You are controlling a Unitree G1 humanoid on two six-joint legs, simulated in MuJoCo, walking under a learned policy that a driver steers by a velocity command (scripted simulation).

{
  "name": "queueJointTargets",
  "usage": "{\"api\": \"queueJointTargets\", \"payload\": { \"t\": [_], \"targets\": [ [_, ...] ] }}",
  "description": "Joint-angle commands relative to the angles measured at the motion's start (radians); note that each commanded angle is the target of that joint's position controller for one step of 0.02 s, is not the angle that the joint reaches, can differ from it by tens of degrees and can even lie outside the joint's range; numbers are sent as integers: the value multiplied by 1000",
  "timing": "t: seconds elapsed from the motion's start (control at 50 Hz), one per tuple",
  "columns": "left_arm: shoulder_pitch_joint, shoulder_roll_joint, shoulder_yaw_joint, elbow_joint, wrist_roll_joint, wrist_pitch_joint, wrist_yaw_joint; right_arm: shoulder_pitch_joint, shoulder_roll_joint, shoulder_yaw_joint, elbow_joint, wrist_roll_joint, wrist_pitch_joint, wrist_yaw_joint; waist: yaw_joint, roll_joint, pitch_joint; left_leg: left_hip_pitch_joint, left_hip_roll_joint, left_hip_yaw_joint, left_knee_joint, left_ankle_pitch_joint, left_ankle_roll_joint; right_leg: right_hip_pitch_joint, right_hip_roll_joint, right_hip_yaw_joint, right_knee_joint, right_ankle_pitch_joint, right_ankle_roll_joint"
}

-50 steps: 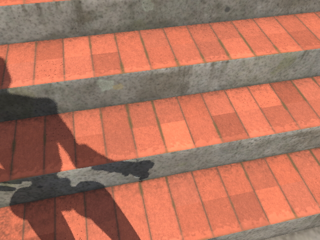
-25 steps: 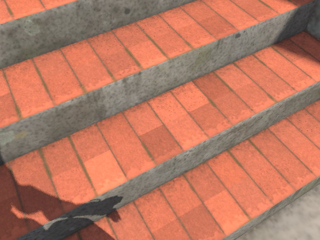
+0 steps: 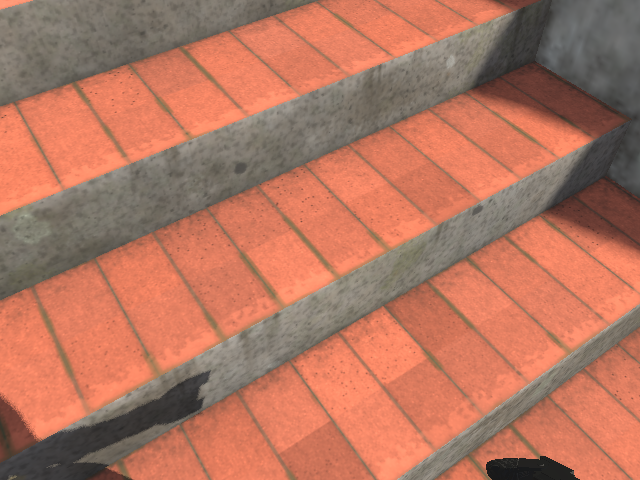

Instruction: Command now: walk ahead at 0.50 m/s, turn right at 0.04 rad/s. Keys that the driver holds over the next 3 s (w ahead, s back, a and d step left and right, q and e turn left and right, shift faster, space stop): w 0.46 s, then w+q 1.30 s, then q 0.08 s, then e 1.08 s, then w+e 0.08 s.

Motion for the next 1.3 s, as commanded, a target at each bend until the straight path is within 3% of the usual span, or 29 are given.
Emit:
{"api": "queueJointTargets", "payload": {
  "t": [0.02, 0.08, 0.14, 0.2, 0.3, 0.4, 0.48, 0.52, 0.54, 0.58, 0.6, 0.62, 0.64, 0.66, 0.68, 0.7, 0.72, 0.78, 0.92, 0.98, 1.04, 1.08, 1.12, 1.16, 1.18, 1.2, 1.22, 1.26, 1.3],
  "targets": [
    [-185, 32, 8, -198, -13, -50, -65, 313, -123, -77, 139, 33, 5, -9, -60, 22, 2, 536, 303, -866, -812, -78, 166, -609, 15, 58, 626, -57, -22],
    [-101, -33, -22, -213, -21, -18, -61, 239, 40, -45, 255, 8, -3, 11, 105, 12, 96, 266, 203, -480, -841, -1, 89, -594, -52, -3, 774, 16, -45],
    [-110, -100, -60, -240, -27, -14, -49, 312, 20, -48, 330, 14, 12, 30, 113, 54, 109, 370, 201, -337, -906, 82, 81, -885, -53, -19, 945, 4, -57],
    [-216, -60, -75, -293, 2, -21, -43, 275, -37, -53, 292, 7, 11, 28, 96, -18, 85, 260, 147, -159, -920, 144, 59, -865, -65, -110, 666, 214, 10],
    [-324, -35, -58, -299, 12, -14, -16, 475, -85, -60, 364, 19, -11, -17, -9, 133, -40, 681, 230, -246, -964, 424, 120, -934, -153, -248, 474, 341, 95],
    [-522, -116, -75, -374, -47, -39, -56, 686, -80, -79, 431, 11, 44, -50, -107, 171, 154, 1257, 401, -403, -950, 472, 119, -1679, -189, -124, 914, -164, 96],
    [-703, -186, -141, -550, -32, -54, -83, 614, -31, -69, 438, 41, 74, -83, -61, 107, 256, 924, 329, -263, -1102, 460, 53, -1573, -282, -264, 780, -246, 101],
    [-756, -181, -163, -607, -28, -79, -106, 557, -80, -70, 427, 95, 66, -80, -11, 57, 164, 362, 262, -147, -1346, 789, 74, -571, -230, -427, 204, 9, 39],
    [-635, -107, -120, -561, -30, -79, -83, 615, -123, -70, 435, 76, 36, -62, 22, 105, -21, 380, 251, -141, -1222, 1415, 102, -225, -74, -547, 293, 97, 31],
    [-111, 118, -2, -443, -31, -61, -31, 475, -366, -124, 430, 35, 3, -26, 348, 410, -274, 676, 240, -155, -762, 2034, 24, 97, -43, -293, -3, -10, -34],
    [8, 238, 48, -385, 13, -42, -15, 467, -325, -131, 416, 28, -9, -41, 368, 318, -367, 558, 219, -255, -504, 1672, -9, 318, -162, 1, -115, 28, -68],
    [91, 358, 75, -290, 50, -38, -14, 612, -75, -76, 400, 22, -37, -13, 192, -391, -612, 348, -34, -296, -38, 407, -41, 548, -535, 639, -485, 215, -224],
    [126, 250, 47, -286, 89, -24, 4, 568, -130, -112, 459, 38, -70, 37, 226, -240, -700, 357, -83, -472, 409, 307, -51, 460, -535, 830, -695, 106, -194],
    [38, 189, 34, -244, 54, -26, -8, 406, -77, -120, 371, 82, -61, 55, 176, -154, -497, 219, -65, -405, 615, 303, -53, 271, -545, 672, -728, -84, -160],
    [-35, 76, 6, -171, 10, -35, -21, 236, -12, -93, 279, 75, -45, 53, 131, -43, -267, 85, -5, -309, 694, 319, -33, 99, -492, 485, -699, -228, -112],
    [-85, -19, -17, -115, 17, -50, -26, 139, -8, -89, 220, 64, -22, 47, 95, -7, -121, 2, 41, -277, 771, 325, 8, -63, -470, 290, -647, -257, -95],
    [-128, -70, -31, -77, 48, -66, -36, 112, 14, -74, 171, 67, -11, 55, 31, -15, -66, -3, 71, -287, 833, 375, 50, -164, -438, 160, -645, -184, -52],
    [-137, -120, -38, -13, 45, -74, -47, 165, 83, -32, 157, 91, 25, 57, -45, -23, 11, -143, 65, -300, 837, 352, 113, -207, -378, -153, -691, -50, 4],
    [-66, -65, -79, 24, 69, -36, -25, -27, 69, 9, 63, 57, 85, 25, -50, -22, 114, -562, 12, -228, 1082, 409, 33, -212, -385, -354, -789, -35, 31],
    [13, 18, -67, 25, 80, -29, 14, -231, 29, 11, -15, 55, 75, 17, 27, -68, 55, -531, 44, -116, 865, 449, -32, -150, -389, -409, -881, -2, 1],
    [154, 115, -24, 65, 42, -14, 65, -378, 47, 36, -83, 53, 68, 35, 92, -69, 53, -503, 127, -31, 507, 240, -20, 92, -410, -449, -997, 123, -18],
    [50, 140, -16, 33, 18, -7, 65, -275, 69, 30, -30, 57, 67, 56, 12, -62, -38, -124, 67, 65, 291, 133, 55, 66, -398, -578, -921, 756, -32],
    [70, 226, 7, 15, 14, -9, 61, -180, 2, -12, -15, 47, 58, 54, -34, -183, -100, 41, -66, 153, 151, -87, 90, 201, -446, -547, -711, 1563, -76],
    [-41, 253, 20, -67, -6, -6, 60, 76, -137, -84, 56, 44, 56, 57, -129, -286, -233, 342, -127, -56, -222, -44, 135, 215, -419, -487, -301, 1630, -73],
    [-50, 149, 2, -138, 11, -33, 37, 190, -294, -140, 79, 41, 83, 42, -129, 39, -294, 648, 66, -604, -516, -172, 269, -227, -269, -448, 52, 1048, 10],
    [-178, 75, 2, -173, 23, -71, 1, 207, -365, -163, 96, 21, 92, 21, -115, 232, -339, 739, 185, -1174, -977, -465, 300, -510, -45, -211, 458, 69, 67],
    [-199, 35, 12, -206, 3, -90, -37, 237, -282, -132, 143, 2, 76, 6, -50, 170, -256, 677, 240, -1217, -1047, -453, 187, -645, -61, -25, 726, 50, 41],
    [-307, -33, -15, -277, 7, -102, -63, 234, -50, -69, 219, 11, 51, 30, 27, 6, 29, 376, 177, -866, -854, -257, 106, -838, -119, -82, 885, 124, -17],
    [-231, -114, -57, -292, 43, -104, -65, 215, 22, -49, 289, 18, 34, 45, 100, 18, 5, 363, 75, -619, -781, -5, 28, -891, -144, -98, 1083, 143, -66]
  ]
}}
